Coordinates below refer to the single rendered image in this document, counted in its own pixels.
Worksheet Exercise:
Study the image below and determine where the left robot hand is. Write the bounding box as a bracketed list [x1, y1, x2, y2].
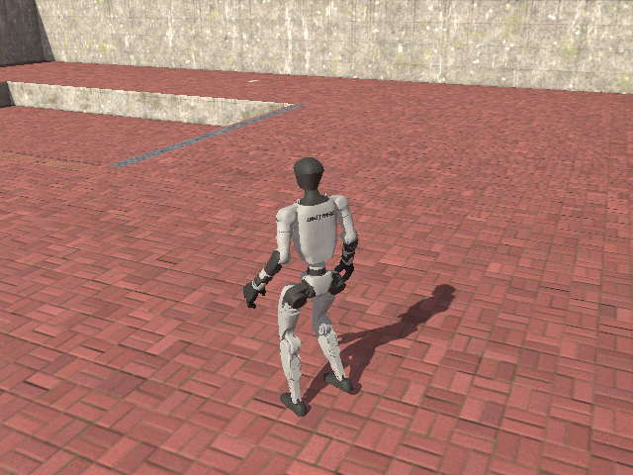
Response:
[243, 282, 266, 309]

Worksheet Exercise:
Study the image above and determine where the right robot forearm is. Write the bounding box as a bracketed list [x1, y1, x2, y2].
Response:
[341, 232, 358, 265]

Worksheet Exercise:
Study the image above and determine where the left robot forearm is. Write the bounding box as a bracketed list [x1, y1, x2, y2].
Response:
[252, 250, 282, 291]

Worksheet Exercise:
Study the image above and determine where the right robot hand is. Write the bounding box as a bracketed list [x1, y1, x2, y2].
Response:
[334, 259, 354, 282]

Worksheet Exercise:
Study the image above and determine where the left robot foot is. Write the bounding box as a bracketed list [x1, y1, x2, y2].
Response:
[280, 392, 307, 417]

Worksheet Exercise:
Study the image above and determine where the robot right upper arm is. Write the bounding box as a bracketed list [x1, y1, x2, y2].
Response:
[328, 195, 358, 244]

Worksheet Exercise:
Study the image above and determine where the robot left upper arm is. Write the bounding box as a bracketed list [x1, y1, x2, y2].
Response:
[275, 205, 298, 264]

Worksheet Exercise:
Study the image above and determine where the robot right thigh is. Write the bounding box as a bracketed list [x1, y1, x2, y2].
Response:
[312, 269, 346, 334]

